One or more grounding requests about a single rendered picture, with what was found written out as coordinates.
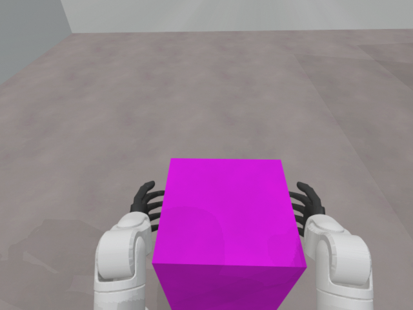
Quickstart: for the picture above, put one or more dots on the carton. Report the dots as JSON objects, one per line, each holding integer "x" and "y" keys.
{"x": 227, "y": 236}

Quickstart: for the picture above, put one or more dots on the robot right forearm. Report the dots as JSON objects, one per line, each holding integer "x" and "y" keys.
{"x": 343, "y": 265}

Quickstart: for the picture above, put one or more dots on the left robot hand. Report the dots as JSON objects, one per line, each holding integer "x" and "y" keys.
{"x": 142, "y": 198}

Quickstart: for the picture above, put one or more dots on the robot left forearm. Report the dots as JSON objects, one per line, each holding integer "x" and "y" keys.
{"x": 120, "y": 264}

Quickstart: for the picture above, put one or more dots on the right robot hand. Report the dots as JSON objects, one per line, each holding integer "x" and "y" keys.
{"x": 312, "y": 205}

